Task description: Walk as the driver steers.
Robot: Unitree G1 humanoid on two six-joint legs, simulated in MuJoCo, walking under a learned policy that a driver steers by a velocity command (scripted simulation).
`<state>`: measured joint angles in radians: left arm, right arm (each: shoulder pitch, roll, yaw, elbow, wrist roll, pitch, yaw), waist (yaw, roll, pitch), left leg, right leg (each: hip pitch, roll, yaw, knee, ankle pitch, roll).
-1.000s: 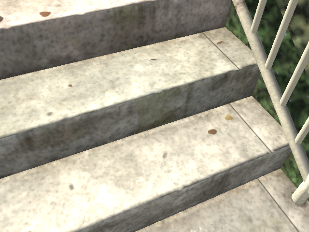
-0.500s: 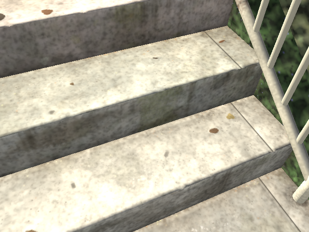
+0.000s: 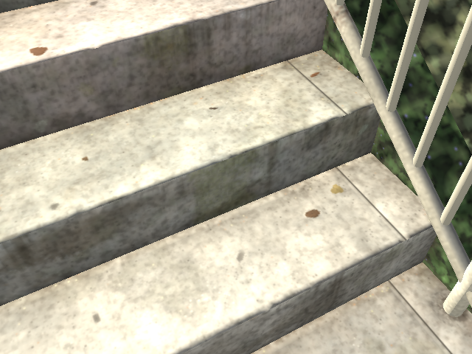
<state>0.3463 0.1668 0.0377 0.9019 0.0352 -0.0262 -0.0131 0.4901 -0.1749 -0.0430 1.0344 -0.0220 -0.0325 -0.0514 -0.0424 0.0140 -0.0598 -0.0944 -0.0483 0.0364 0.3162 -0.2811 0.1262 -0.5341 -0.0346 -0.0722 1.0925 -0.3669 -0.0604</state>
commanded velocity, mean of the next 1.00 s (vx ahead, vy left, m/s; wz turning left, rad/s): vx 0.46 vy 0.00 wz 0.49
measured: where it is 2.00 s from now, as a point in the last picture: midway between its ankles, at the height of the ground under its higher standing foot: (161, 36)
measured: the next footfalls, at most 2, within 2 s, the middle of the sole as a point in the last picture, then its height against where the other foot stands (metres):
right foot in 0.30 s outside the picture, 0.19 m higher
left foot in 0.90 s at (271, 250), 0.19 m higher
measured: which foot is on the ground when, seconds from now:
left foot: down 0.00-0.32, up 0.34-0.88, down 0.90-1.00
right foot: up 0.00-0.28, down 0.30-0.92, up 0.94-1.00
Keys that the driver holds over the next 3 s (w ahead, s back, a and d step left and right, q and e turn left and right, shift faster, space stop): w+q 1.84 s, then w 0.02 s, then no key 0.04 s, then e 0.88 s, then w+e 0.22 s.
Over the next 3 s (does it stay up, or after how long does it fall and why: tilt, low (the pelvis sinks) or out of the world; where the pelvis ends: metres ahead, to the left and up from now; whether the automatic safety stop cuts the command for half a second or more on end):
stays up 1.08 0.32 0.73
